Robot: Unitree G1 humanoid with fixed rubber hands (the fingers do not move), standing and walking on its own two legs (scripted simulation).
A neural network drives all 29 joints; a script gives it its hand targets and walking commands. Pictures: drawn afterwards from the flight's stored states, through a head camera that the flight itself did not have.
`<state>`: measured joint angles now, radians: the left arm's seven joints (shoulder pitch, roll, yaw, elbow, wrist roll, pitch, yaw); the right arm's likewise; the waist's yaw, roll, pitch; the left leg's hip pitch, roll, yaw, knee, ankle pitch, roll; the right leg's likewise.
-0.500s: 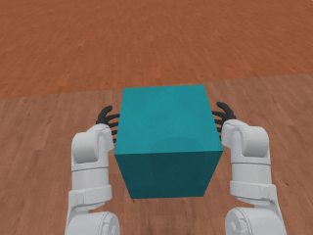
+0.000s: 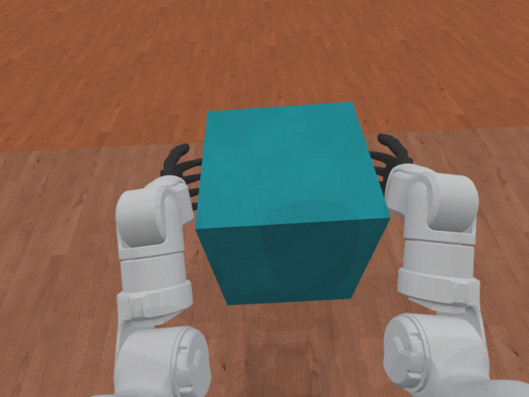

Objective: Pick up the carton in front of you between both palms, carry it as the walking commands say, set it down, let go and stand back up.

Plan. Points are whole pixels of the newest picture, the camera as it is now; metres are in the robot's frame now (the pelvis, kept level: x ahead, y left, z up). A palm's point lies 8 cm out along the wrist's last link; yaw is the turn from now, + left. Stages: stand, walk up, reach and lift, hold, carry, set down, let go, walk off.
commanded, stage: carry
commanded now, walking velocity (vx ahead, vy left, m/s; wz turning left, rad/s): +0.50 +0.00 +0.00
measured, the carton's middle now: (284, 212) +0.37 +0.01 +0.08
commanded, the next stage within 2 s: none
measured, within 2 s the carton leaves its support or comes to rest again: neither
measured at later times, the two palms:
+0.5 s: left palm (222, 57) +0.69 +0.13 +0.18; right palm (377, 66) +0.64 -0.17 +0.18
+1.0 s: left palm out of the picture +0.97 +0.15 +0.24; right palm out of the picture +0.99 -0.15 +0.24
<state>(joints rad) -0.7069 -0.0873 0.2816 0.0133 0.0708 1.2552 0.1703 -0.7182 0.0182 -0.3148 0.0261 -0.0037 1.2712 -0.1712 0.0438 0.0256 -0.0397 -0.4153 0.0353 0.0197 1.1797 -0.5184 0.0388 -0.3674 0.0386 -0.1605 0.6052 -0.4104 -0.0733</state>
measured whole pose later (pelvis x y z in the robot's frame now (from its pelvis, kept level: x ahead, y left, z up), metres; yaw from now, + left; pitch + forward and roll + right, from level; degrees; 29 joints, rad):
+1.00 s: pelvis +0.61 -0.02 +0.08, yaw +0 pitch +5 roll +0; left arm -0.72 -0.05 0.28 -0.06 -0.01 1.23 0.19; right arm -0.72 0.09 -0.34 -0.13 -0.07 1.27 -0.16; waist 0.09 0.00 0.00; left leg -0.75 0.06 0.05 1.00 -0.37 0.04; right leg -0.25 0.01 -0.13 0.45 -0.40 -0.05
